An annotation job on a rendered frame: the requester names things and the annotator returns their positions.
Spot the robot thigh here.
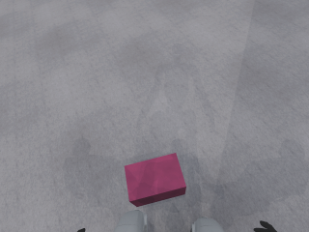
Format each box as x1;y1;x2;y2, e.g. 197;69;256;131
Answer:
191;217;225;232
113;210;148;232

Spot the left robot thigh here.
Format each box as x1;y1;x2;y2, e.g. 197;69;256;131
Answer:
113;210;148;232

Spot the right robot thigh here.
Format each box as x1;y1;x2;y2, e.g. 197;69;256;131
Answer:
191;217;225;232

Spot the carton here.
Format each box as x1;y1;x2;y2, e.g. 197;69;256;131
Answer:
125;153;186;207

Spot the right robot hand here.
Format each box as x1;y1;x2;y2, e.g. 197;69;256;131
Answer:
253;220;277;232

